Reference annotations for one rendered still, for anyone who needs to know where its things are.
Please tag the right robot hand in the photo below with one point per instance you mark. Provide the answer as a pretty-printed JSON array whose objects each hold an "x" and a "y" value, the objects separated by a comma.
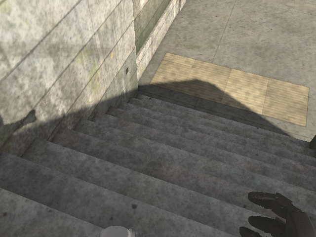
[{"x": 297, "y": 223}]

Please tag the robot left thigh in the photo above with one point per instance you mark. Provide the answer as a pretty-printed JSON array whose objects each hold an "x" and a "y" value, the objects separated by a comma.
[{"x": 117, "y": 231}]

